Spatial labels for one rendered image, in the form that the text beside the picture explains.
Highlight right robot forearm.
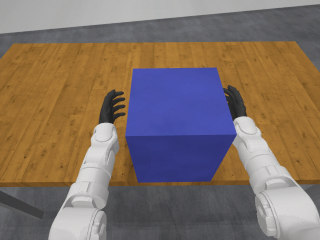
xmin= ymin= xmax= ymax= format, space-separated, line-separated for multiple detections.
xmin=232 ymin=116 xmax=320 ymax=224

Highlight carton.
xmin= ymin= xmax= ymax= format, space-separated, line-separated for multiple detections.
xmin=125 ymin=67 xmax=237 ymax=183

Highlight left robot hand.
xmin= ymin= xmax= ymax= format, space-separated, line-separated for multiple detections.
xmin=98 ymin=89 xmax=126 ymax=124

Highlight left robot forearm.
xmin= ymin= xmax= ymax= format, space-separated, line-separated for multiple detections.
xmin=48 ymin=122 xmax=120 ymax=240

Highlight robot right upper arm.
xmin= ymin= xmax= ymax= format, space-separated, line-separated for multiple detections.
xmin=255 ymin=186 xmax=320 ymax=240

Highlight right robot hand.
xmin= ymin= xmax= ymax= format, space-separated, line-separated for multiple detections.
xmin=223 ymin=85 xmax=247 ymax=121

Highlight robot left upper arm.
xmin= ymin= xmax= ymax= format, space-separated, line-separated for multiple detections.
xmin=50 ymin=207 xmax=107 ymax=240

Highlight table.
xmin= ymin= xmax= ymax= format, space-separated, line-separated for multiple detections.
xmin=0 ymin=41 xmax=320 ymax=220

